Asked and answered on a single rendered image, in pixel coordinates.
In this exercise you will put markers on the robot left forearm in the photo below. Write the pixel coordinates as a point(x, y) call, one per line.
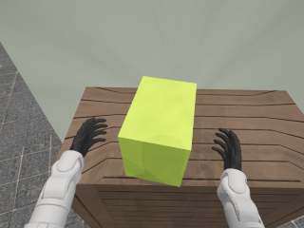
point(54, 203)

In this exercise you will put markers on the carton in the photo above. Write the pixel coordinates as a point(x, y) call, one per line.
point(157, 132)

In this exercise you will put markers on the right robot hand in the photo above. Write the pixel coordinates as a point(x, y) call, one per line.
point(232, 152)

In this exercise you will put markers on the pedestal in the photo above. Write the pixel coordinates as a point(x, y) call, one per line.
point(270, 129)

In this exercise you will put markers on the robot right forearm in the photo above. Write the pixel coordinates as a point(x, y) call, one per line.
point(234, 194)

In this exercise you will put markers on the left robot hand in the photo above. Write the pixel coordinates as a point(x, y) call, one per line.
point(84, 137)

